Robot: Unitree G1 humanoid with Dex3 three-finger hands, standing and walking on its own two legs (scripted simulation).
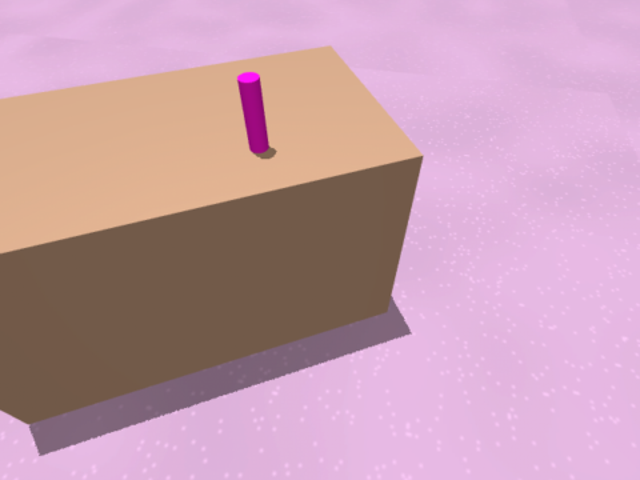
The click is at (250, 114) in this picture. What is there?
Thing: slim round
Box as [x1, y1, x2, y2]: [237, 72, 268, 152]
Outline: 246,72 240,74 237,77 248,141 250,149 253,152 262,152 268,148 259,76 258,74 253,72
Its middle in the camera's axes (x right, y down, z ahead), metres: -0.14 -0.27 +0.86
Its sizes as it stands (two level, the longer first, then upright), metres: 0.046 0.046 0.173
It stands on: a support 0.70 m high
